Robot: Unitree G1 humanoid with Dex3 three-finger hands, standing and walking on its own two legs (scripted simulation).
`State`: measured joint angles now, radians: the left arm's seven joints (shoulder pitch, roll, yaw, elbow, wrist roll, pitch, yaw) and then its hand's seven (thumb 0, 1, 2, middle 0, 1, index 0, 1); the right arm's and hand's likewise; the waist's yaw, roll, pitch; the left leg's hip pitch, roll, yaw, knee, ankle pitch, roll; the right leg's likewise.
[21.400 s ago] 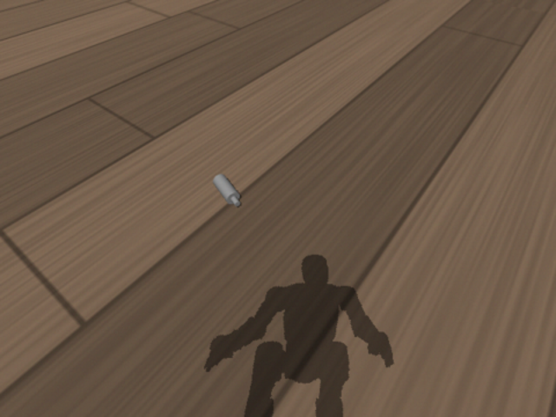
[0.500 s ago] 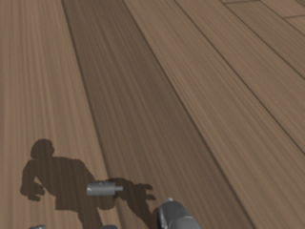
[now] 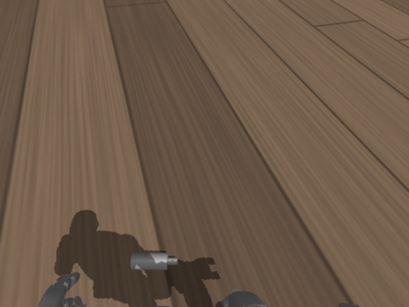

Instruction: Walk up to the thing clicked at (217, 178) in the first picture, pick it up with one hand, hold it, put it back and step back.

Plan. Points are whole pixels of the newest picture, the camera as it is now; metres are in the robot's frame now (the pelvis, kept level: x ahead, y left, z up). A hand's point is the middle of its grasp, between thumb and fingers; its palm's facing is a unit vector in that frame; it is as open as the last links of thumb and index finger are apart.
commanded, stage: walk up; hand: left
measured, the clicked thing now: (155, 260) +0.39 +0.20 -0.71
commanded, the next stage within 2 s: stand in 2.00 s
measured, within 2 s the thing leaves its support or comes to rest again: neither
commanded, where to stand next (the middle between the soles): +0.05 -0.02 m, yaw -1 degrees
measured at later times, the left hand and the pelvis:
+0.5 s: hand out of the picture -0.04 +0.31 -0.11, palm faces +0.02 -0.89 -0.46, open 7.4 cm; pelvis -0.01 +0.01 +0.02, yaw +1 degrees
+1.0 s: hand out of the picture +0.03 +0.28 -0.17, palm faces -0.07 -0.93 -0.35, open 7.4 cm; pelvis -0.05 +0.00 -0.02, yaw -5 degrees
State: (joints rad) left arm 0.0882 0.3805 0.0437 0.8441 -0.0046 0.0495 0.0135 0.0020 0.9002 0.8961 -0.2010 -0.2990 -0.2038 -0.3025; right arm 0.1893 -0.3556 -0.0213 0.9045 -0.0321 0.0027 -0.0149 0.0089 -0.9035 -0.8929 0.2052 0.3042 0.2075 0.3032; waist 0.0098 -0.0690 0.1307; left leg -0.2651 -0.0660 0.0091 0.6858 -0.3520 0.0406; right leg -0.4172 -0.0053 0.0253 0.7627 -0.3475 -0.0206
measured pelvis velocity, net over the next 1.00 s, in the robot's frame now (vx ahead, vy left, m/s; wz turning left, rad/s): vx -0.05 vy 0.00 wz -0.09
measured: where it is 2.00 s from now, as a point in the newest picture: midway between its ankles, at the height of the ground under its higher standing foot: outside the picture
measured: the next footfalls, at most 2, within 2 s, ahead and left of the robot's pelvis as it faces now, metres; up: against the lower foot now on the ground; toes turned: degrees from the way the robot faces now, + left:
right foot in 0.22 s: -0.02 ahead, -0.13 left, +0.00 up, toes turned -2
left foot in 0.58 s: +0.15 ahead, +0.17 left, +0.00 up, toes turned +1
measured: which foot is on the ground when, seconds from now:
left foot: down 0.00-0.26, up 0.28-0.56, down 0.58-1.00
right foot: up 0.00-0.20, down 0.22-0.60, up 0.62-0.98, down 1.00-1.00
